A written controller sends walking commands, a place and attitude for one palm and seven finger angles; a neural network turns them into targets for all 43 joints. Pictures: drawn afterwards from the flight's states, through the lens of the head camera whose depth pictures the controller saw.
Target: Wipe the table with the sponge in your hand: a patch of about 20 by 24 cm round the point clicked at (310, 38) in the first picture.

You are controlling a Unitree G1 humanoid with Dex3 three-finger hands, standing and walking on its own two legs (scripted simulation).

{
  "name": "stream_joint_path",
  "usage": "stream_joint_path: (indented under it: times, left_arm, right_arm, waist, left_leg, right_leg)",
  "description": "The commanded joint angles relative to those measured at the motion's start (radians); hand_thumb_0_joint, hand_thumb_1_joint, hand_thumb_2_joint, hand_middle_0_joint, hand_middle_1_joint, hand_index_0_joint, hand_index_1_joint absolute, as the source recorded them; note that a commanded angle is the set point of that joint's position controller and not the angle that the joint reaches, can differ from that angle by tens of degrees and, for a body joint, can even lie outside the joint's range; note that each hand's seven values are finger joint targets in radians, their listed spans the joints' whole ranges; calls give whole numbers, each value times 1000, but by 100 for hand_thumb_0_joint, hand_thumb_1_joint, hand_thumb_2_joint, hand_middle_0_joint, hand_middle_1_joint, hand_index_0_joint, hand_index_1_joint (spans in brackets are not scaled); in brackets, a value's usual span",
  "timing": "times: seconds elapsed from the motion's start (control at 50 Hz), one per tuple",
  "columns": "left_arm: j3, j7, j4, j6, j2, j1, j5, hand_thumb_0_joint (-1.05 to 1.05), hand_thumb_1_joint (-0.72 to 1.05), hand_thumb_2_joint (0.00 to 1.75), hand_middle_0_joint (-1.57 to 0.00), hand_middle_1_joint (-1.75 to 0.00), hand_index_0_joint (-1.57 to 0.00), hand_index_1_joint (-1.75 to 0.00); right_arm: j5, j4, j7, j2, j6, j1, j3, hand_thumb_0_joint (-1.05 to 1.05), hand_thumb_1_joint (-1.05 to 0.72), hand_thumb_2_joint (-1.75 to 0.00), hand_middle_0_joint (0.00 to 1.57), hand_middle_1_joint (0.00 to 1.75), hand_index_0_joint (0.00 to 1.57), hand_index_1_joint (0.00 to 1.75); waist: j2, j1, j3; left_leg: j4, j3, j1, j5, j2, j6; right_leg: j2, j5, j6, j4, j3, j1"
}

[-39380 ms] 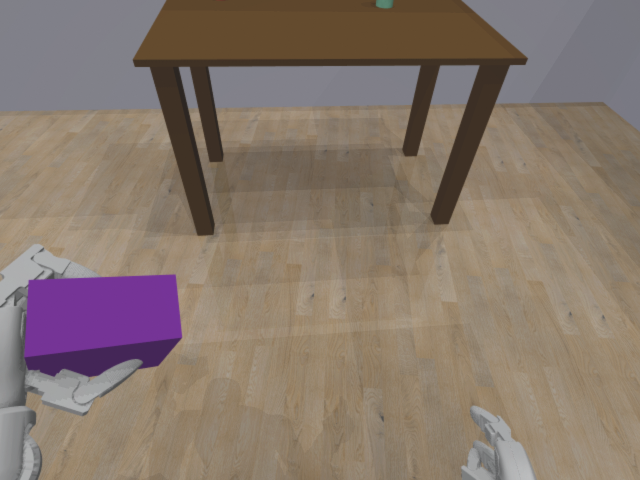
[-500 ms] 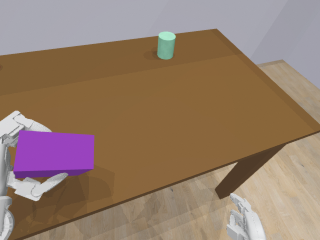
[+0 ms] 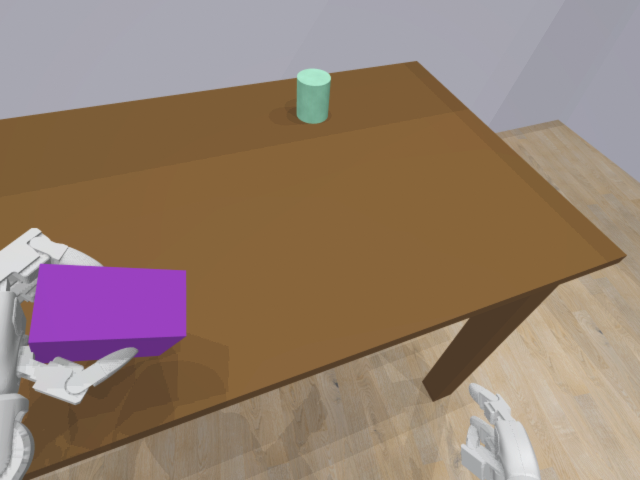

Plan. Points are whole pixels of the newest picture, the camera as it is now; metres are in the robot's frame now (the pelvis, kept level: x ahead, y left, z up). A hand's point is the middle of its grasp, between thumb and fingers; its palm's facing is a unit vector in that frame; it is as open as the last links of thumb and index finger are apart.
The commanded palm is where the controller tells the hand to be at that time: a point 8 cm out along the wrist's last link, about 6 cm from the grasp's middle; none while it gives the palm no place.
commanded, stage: shuffle to correct the standing spot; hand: left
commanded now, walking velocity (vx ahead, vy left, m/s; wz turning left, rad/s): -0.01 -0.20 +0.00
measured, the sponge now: (130, 317) +0.24 +0.21 +0.13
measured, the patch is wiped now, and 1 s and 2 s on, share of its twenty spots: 0.00 0.00 0.00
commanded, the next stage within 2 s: come to a stop and stand still in 1.74 s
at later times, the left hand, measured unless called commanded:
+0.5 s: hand (140, 320) +0.22 +0.19 +0.15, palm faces +0.33 -0.86 -0.39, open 10.3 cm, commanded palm +0.16 +0.23 +0.17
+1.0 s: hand (150, 327) +0.22 +0.18 +0.15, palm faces +0.32 -0.85 -0.41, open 10.3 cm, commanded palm +0.16 +0.22 +0.17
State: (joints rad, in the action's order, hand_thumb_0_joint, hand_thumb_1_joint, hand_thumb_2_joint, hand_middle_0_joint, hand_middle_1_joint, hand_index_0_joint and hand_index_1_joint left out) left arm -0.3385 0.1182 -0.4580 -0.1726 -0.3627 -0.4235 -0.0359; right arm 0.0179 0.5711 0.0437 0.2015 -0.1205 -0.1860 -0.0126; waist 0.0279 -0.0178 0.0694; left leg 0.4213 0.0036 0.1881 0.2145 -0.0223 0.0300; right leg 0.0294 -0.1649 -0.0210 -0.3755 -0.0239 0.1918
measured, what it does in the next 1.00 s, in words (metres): shifts its weight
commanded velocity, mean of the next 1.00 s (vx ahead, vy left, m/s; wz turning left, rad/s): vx -0.04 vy -0.20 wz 0.00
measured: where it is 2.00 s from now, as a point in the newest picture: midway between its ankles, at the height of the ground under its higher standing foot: outside the picture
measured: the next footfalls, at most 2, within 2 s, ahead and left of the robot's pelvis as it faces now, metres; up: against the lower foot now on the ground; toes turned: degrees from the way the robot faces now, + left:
none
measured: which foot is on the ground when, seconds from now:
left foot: down 0.00-1.00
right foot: down 0.00-1.00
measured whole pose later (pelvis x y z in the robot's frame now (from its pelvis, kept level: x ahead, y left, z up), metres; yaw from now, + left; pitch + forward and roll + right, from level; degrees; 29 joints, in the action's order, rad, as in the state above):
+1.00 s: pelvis +0.00 -0.06 -0.01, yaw +0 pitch +0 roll -1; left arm -0.37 0.10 -0.54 -0.12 -0.40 -0.50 -0.09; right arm 0.03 0.56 0.04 0.21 -0.08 -0.19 0.01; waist 0.01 0.00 0.06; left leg 0.52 -0.03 0.26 0.27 0.07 -0.05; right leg 0.12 -0.20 -0.11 -0.44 -0.06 0.25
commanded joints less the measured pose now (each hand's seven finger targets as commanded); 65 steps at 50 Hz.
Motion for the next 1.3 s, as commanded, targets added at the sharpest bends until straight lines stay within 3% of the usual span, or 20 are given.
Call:
stream_joint_path:
  times: [0.0,0.02,0.1,0.12,0.18,0.2,0.22,0.3,0.32,0.4,0.42,0.48,0.6,0.62,0.7,0.76,0.88,1.1,1.16,1.28]
  left_arm:
    - [-136,16,-260,-67,-190,68,-25,0,10,130,-120,-160,-120,-160]
    - [-99,9,-241,-65,-148,58,-34,0,10,130,-120,-160,-120,-160]
    - [-137,10,-262,-58,-190,47,-34,0,10,130,-120,-160,-120,-160]
    - [-107,4,-249,-57,-154,40,-41,0,10,130,-120,-160,-120,-160]
    - [-127,1,-274,-56,-182,54,-42,0,10,130,-120,-160,-120,-160]
    - [-144,7,-286,-51,-201,45,-42,0,10,130,-120,-160,-120,-160]
    - [-112,2,-265,-49,-162,41,-48,0,10,130,-120,-160,-120,-160]
    - [-151,7,-299,-44,-207,40,-51,0,10,130,-120,-160,-120,-160]
    - [-123,3,-287,-44,-174,36,-56,0,10,130,-120,-160,-120,-160]
    - [-153,7,-292,-33,-207,20,-61,0,10,130,-120,-160,-120,-160]
    - [-134,5,-276,-33,-184,17,-62,0,10,130,-120,-160,-120,-160]
    - [-143,5,-293,-31,-196,25,-64,0,10,130,-120,-160,-120,-160]
    - [-170,15,-302,-27,-224,-11,-67,0,10,130,-120,-160,-120,-160]
    - [-148,13,-301,-30,-197,-8,-68,0,10,130,-120,-160,-120,-160]
    - [-169,9,-314,-30,-222,-24,-66,0,10,130,-120,-160,-120,-160]
    - [-170,2,-300,-30,-220,-27,-67,0,10,130,-120,-160,-120,-160]
    - [-164,4,-301,-23,-212,-19,-69,0,10,130,-120,-160,-120,-160]
    - [-150,10,-323,-22,-215,11,-61,0,10,130,-120,-160,-120,-160]
    - [-150,5,-315,-23,-209,12,-59,0,10,130,-120,-160,-120,-160]
    - [-145,4,-305,-16,-204,10,-62,0,10,130,-120,-160,-120,-160]
  right_arm:
    - [5,-159,-1,117,-46,100,50,0,-90,-90,20,30,20,30]
    - [-1,-160,-3,115,-38,81,45,0,-90,-90,20,30,20,30]
    - [7,-167,-8,116,-38,96,52,0,-90,-90,20,30,20,30]
    - [0,-166,-8,115,-30,79,49,0,-90,-90,20,30,20,30]
    - [0,-175,-7,121,-33,76,62,0,-90,-90,20,30,20,30]
    - [5,-170,-7,117,-33,95,56,0,-90,-90,20,30,20,30]
    - [-1,-170,-7,117,-29,78,52,0,-90,-90,20,30,20,30]
    - [7,-169,-4,120,-33,92,63,0,-90,-90,20,30,20,30]
    - [-1,-168,-3,117,-28,75,58,0,-90,-90,20,30,20,30]
    - [9,-168,0,122,-30,86,66,0,-90,-90,20,30,20,30]
    - [2,-165,1,120,-25,73,64,0,-90,-90,20,30,20,30]
    - [7,-170,0,126,-23,60,75,0,-90,-90,20,30,20,30]
    - [10,-160,8,126,-20,84,69,0,-90,-90,20,30,20,30]
    - [4,-161,8,123,-16,71,65,0,-90,-90,20,30,20,30]
    - [8,-163,9,130,-20,87,72,0,-90,-90,20,30,20,30]
    - [5,-171,8,132,-17,68,76,0,-90,-90,20,30,20,30]
    - [9,-168,4,127,-11,57,75,0,-90,-90,20,30,20,30]
    - [11,-166,9,122,-14,88,64,0,-90,-90,20,30,20,30]
    - [5,-171,6,125,-11,74,67,0,-90,-90,20,30,20,30]
    - [10,-172,0,125,-8,63,69,0,-90,-90,20,30,20,30]
  waist:
    - [-100,0,-188]
    - [-104,4,-179]
    - [-101,4,-178]
    - [-93,6,-179]
    - [-103,4,-179]
    - [-113,5,-180]
    - [-93,9,-171]
    - [-99,7,-194]
    - [-93,11,-193]
    - [-72,11,-177]
    - [-60,14,-176]
    - [-38,16,-178]
    - [-60,14,-177]
    - [-54,19,-182]
    - [-109,11,-194]
    - [-73,10,-194]
    - [-25,15,-185]
    - [-121,12,-168]
    - [-116,10,-179]
    - [-66,14,-169]
  left_leg:
    - [-82,-95,-9,-159,139,-22]
    - [-91,-100,14,-147,137,-20]
    - [-75,-95,10,-130,154,-18]
    - [-77,-98,25,-120,150,-14]
    - [-50,-96,21,-116,162,-10]
    - [-46,-87,10,-102,161,-9]
    - [-49,-89,33,-86,155,-7]
    - [-13,-76,7,-77,153,-6]
    - [-7,-73,21,-67,148,-3]
    - [27,-61,15,-27,137,-5]
    - [39,-54,29,-9,133,-2]
    - [85,-38,14,8,113,-7]
    - [66,-44,1,-11,130,1]
    - [58,-48,17,-28,134,4]
    - [41,-64,16,-117,164,5]
    - [50,-63,41,-123,171,2]
    - [82,-47,42,-1,138,-4]
    - [-6,-97,42,-41,186,10]
    - [-5,-106,64,-69,199,10]
    - [23,-86,61,10,170,0]
  right_leg:
    - [-65,133,8,10,66,-95]
    - [-60,118,10,16,52,-99]
    - [-63,113,8,11,64,-80]
    - [-59,106,9,16,57,-87]
    - [-73,124,3,13,82,-75]
    - [-71,116,3,16,86,-57]
    - [-66,103,4,21,77,-64]
    - [-82,113,-6,24,110,-45]
    - [-83,104,-3,27,100,-50]
    - [-98,83,-8,47,138,-11]
    - [-105,59,-5,56,136,-11]
    - [-131,33,-12,78,170,20]
    - [-122,36,8,71,156,34]
    - [-115,56,11,58,134,8]
    - [-104,180,25,10,116,-34]
    - [-101,201,33,2,111,-60]
    - [-128,86,20,53,148,-21]
    - [-91,90,18,13,107,-33]
    - [-90,108,22,1,100,-67]
    - [-105,65,6,36,130,-36]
